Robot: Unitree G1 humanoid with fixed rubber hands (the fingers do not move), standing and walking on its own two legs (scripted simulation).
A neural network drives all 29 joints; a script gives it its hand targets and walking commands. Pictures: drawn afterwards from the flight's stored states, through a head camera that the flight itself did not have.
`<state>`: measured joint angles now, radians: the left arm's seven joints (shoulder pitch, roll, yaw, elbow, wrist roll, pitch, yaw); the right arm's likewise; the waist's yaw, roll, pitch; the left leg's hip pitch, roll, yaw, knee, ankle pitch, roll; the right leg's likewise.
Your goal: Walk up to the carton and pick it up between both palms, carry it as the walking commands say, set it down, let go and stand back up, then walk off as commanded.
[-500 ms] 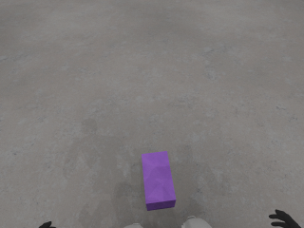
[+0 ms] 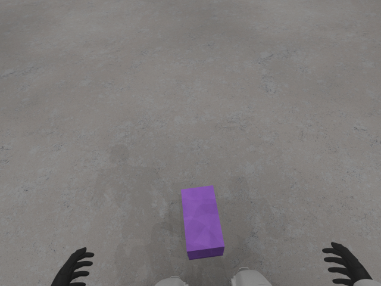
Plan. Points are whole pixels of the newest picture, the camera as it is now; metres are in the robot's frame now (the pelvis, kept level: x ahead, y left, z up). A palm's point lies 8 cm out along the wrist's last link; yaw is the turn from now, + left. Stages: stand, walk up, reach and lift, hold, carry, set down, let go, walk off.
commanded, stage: reach and lift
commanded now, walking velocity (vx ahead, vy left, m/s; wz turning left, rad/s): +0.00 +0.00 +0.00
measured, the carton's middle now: (201, 221) +0.47 +0.01 -0.65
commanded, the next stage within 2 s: none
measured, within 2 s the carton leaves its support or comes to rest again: neither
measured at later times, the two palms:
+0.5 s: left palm (101, 246) +0.24 +0.25 -0.11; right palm (318, 234) +0.25 -0.27 -0.12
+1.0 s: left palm (126, 205) +0.36 +0.23 -0.16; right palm (276, 191) +0.38 -0.21 -0.16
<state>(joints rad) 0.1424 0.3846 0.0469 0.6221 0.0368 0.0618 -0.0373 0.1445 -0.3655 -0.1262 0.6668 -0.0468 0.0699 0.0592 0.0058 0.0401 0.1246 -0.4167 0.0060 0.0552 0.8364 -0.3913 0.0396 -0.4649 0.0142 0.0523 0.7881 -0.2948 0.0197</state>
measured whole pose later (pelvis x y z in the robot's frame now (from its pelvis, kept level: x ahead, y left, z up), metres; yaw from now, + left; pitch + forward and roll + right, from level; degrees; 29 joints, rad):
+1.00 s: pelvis -0.01 -0.02 -0.05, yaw +2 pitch +28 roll +2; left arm -0.63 0.30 0.16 0.75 0.00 0.08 -0.03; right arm -0.62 -0.21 -0.13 0.65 0.02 0.08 -0.07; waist 0.01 -0.01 0.10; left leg -1.14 -0.01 0.05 1.01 -0.36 0.01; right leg -1.21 0.00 0.05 1.01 -0.29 0.01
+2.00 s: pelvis -0.05 -0.03 -0.22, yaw +7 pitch +47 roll +5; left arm -1.10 0.25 0.26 0.88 -0.04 0.10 0.04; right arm -1.04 -0.14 -0.25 0.71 0.02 0.11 -0.18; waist 0.01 -0.02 -0.01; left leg -1.99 -0.02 0.05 1.66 -0.50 -0.01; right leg -2.06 0.00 0.05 1.67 -0.43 0.00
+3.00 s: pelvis -0.06 -0.03 -0.37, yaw +7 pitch +39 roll +3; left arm -1.43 0.31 0.10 1.21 -0.14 -0.03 0.11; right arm -1.47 -0.33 -0.10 1.22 0.23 -0.01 -0.14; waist -0.01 -0.04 0.36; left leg -2.27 -0.03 0.05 2.17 -0.58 -0.01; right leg -2.35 0.00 0.05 2.16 -0.49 0.01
